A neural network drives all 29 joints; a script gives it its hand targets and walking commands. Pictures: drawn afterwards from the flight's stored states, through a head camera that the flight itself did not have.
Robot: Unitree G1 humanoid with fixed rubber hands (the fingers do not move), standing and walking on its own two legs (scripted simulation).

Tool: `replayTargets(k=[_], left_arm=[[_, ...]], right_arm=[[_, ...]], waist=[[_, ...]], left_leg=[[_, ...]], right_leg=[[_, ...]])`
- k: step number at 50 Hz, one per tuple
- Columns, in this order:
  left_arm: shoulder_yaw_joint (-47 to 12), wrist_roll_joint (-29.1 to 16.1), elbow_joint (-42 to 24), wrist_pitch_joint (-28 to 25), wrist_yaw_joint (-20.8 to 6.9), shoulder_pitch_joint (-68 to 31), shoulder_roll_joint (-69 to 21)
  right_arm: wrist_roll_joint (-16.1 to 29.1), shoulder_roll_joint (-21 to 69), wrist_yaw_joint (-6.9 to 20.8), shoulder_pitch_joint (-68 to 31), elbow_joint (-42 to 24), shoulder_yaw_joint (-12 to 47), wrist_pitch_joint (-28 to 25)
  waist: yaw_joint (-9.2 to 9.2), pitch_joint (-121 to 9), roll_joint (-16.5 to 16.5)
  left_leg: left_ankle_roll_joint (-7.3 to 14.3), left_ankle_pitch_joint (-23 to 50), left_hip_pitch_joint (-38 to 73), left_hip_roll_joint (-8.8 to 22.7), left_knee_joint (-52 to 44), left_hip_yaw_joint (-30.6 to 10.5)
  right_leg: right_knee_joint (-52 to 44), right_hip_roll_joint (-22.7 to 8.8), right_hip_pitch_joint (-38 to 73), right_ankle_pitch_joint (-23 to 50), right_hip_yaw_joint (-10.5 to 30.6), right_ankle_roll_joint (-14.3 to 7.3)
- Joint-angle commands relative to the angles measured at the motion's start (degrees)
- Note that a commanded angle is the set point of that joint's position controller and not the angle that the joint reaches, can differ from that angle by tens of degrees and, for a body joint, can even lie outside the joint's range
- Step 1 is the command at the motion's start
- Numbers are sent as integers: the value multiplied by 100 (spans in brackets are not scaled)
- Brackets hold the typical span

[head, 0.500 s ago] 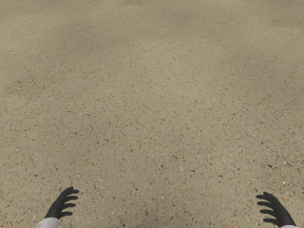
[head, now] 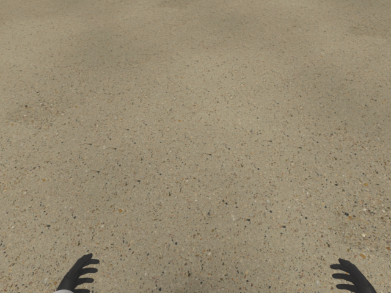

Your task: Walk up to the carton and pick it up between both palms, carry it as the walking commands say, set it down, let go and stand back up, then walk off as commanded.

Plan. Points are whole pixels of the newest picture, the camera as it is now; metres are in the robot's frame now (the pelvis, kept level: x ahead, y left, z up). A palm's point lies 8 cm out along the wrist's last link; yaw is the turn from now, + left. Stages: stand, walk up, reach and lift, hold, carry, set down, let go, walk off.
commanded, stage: stand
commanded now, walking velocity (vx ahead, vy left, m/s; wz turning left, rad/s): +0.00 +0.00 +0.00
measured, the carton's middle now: out of the picture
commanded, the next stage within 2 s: none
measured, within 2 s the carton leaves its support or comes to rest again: neither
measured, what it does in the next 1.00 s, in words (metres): stands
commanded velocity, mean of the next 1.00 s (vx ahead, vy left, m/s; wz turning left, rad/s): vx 0.00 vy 0.00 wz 0.00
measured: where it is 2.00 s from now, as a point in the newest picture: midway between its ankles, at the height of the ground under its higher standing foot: outside the picture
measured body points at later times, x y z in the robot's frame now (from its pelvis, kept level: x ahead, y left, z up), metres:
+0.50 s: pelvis +0.00 +0.00 +0.02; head +0.00 +0.00 +0.47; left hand +0.12 +0.31 -0.09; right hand +0.12 -0.31 -0.09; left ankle +0.01 +0.12 -0.73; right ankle +0.01 -0.12 -0.73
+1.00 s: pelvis +0.00 +0.00 +0.02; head +0.00 +0.00 +0.47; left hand +0.11 +0.31 -0.09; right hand +0.11 -0.32 -0.09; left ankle +0.01 +0.12 -0.73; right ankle +0.01 -0.12 -0.73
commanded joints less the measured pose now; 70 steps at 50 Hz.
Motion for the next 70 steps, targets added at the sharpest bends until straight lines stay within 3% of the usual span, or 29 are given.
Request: replayTargets(k=[1, 31, 70], left_arm=[[204, -14, -221, -65, 19, -276, 946], [69, -45, 929, 13, 33, -551, 1024], [77, -52, 1123, 66, 64, -521, 1061]], right_arm=[[14, -951, -20, -271, -222, -207, -65], [53, -1013, -18, -550, 975, -118, 27], [54, -1058, -43, -521, 1194, -130, 82]], waist=[[-4, -407, 16], [-7, -283, 4], [-7, -302, 3]], left_leg=[[331, 972, 175, 490, -768, -555], [172, 1199, 791, 637, -1807, -558], [148, 1525, 979, 694, -1962, -527]], right_leg=[[-748, -484, 188, 979, 544, -345], [-1796, -635, 767, 1180, 573, -184], [-1956, -692, 956, 1493, 549, -155]])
